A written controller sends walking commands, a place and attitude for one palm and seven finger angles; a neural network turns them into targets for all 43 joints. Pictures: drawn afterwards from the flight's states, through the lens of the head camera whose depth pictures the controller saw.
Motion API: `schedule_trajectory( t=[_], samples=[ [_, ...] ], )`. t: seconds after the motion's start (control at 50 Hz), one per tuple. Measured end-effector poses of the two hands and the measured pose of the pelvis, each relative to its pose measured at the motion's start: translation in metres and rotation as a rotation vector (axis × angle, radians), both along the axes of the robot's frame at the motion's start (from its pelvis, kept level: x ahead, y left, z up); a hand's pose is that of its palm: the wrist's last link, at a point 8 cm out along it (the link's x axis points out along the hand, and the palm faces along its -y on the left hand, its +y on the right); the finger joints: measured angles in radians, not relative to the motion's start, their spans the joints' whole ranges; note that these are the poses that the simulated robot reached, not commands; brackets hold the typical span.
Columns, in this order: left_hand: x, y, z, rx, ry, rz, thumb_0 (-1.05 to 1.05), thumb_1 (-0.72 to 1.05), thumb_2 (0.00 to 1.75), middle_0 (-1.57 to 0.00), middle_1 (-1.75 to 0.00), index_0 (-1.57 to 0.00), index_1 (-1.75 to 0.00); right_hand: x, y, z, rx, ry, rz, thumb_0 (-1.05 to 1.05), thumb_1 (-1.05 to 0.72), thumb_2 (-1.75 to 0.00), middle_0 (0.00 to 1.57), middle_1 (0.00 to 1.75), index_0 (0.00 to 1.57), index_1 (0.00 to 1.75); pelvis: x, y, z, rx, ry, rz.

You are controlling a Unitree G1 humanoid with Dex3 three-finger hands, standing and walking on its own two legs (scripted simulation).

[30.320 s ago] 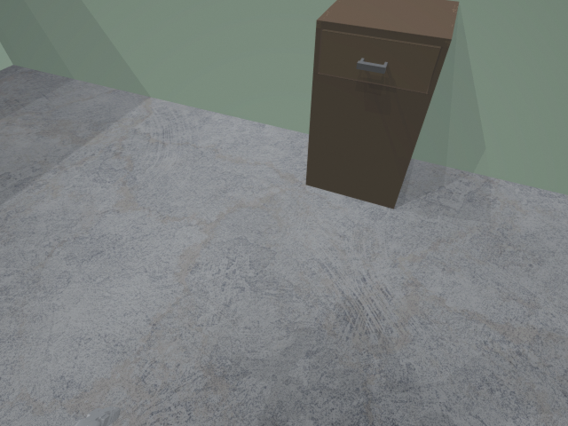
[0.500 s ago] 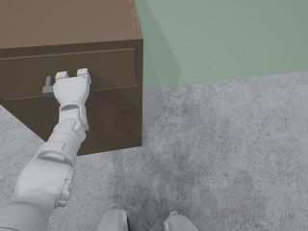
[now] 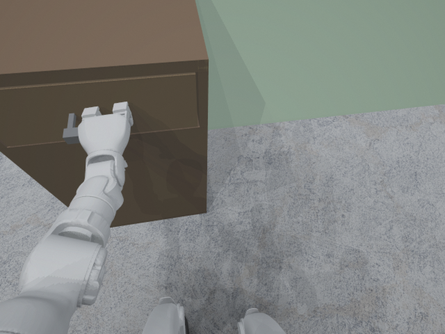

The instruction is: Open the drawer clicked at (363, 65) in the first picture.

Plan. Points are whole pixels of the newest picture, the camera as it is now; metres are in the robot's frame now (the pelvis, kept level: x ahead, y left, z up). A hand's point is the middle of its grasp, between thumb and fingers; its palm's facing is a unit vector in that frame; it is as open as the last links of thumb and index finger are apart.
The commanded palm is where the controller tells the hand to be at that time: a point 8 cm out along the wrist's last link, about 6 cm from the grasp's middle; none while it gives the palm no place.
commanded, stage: close the thumb around the handle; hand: left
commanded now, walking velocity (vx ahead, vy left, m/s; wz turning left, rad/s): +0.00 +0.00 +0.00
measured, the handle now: (94, 125) +0.53 +0.22 +0.01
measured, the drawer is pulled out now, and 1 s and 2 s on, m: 0.00 0.04 0.16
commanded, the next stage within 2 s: pull the drawer open in 0.34 s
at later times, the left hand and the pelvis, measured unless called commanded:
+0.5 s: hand (114, 149) +0.48 +0.18 -0.01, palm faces -0.04 -0.03 -1.00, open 5.5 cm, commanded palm +0.45 +0.18 +0.04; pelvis +0.00 +0.00 +0.00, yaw +0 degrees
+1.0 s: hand (114, 168) +0.44 +0.18 -0.01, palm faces -0.03 -0.07 -1.00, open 5.4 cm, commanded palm +0.39 +0.18 +0.04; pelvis +0.03 +0.00 +0.02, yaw +0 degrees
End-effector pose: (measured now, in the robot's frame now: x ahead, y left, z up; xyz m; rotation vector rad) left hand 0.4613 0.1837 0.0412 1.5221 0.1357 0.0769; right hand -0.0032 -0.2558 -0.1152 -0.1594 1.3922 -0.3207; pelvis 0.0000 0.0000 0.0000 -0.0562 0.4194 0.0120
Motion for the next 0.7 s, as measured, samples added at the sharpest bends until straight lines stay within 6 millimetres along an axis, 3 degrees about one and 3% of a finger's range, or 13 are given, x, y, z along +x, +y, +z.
schedule_trajectory(
  t=[0.26, 0.7],
  samples=[
    [-0.001, 0.001, 0.002, 0.002, 0.018, -0.013, 0.00, 0.69, 0.82, -0.40, -1.33, -0.39, -1.32, 0.009, -0.003, 0.000, 0.000, -0.023, 0.011, 0.00, -0.91, -0.90, 0.20, 0.30, 0.21, 0.30, 0.002, -0.003, 0.001, 0.004, -0.005, 0.003],
    [-0.010, 0.001, 0.001, -0.017, 0.017, -0.018, 0.01, 0.73, 0.78, -0.33, -1.35, -0.42, -1.35, 0.014, -0.001, 0.004, 0.017, -0.027, -0.006, 0.01, -0.91, -0.90, 0.20, 0.30, 0.21, 0.30, 0.009, -0.002, 0.007, 0.011, -0.018, -0.014]
  ],
)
